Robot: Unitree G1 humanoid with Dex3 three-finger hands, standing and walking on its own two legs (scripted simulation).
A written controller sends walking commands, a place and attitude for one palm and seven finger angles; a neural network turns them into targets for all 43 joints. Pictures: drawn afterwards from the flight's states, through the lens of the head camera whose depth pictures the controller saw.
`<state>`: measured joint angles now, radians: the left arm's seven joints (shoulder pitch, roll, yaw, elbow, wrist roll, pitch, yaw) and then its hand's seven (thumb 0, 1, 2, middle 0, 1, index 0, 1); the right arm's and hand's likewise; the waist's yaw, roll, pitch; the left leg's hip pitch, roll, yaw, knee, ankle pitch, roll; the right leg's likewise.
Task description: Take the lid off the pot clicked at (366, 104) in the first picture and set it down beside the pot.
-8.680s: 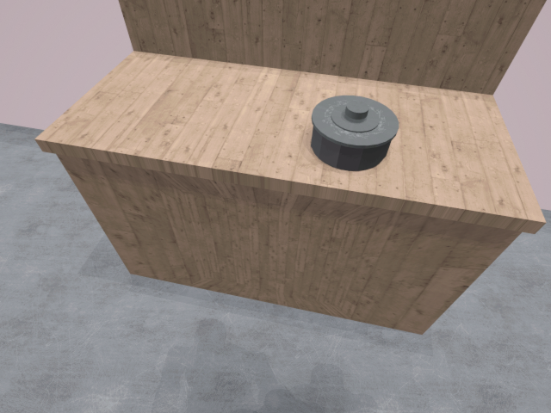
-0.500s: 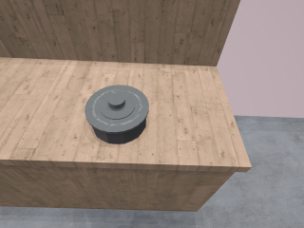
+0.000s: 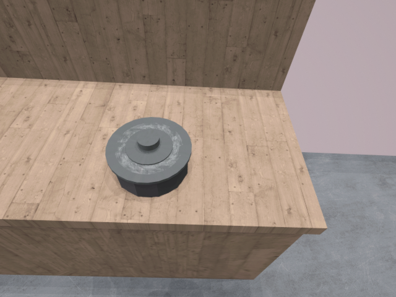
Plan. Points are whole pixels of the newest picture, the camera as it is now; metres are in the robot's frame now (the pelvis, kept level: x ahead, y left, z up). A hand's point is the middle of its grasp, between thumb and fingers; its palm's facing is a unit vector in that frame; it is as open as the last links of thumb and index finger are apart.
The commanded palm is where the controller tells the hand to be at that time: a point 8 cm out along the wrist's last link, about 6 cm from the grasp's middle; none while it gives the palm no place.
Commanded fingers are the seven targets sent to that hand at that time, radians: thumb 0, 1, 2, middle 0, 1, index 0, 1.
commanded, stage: come to a stop and stand still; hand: left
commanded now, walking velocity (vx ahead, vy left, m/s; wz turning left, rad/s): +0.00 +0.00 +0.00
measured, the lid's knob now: (148, 139) +0.43 +0.15 +0.05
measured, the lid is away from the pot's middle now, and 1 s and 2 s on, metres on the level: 0.00 0.00 0.00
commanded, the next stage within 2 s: look again from close up in 0.06 s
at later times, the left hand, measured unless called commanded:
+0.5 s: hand out of the picture +0.02 +0.18 -0.17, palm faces +0.02 -0.97 -0.24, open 7.4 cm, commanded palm none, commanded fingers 0.00 0.90 0.90 -0.20 -0.30 -0.20 -0.30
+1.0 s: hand out of the picture +0.02 +0.15 -0.17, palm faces +0.01 -0.98 -0.22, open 7.3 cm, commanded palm none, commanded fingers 0.00 0.90 0.90 -0.20 -0.30 -0.20 -0.30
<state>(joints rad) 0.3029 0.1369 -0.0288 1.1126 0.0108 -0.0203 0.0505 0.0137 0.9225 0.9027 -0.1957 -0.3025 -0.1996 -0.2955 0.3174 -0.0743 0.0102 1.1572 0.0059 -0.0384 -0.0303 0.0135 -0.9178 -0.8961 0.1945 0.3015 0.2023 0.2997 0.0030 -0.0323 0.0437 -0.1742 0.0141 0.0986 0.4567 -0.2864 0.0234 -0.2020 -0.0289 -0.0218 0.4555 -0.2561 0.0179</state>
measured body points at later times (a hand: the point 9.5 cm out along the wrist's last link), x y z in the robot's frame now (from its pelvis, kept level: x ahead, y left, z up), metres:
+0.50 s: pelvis +0.01 +0.00 +0.00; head +0.02 -0.02 +0.44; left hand +0.02 +0.23 -0.15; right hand +0.03 -0.23 -0.17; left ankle -0.03 +0.10 -0.74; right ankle -0.01 -0.13 -0.74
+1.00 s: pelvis +0.01 -0.03 +0.00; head +0.04 -0.04 +0.45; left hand +0.02 +0.20 -0.15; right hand +0.01 -0.25 -0.16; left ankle -0.03 +0.10 -0.74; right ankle -0.01 -0.13 -0.74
